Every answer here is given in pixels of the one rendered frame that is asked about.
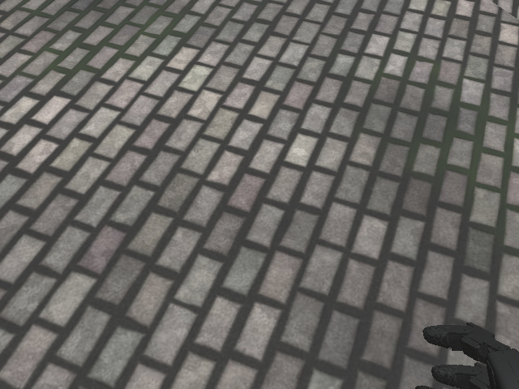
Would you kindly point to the robot right hand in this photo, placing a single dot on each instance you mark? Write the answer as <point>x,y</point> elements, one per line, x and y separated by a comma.
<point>502,371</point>

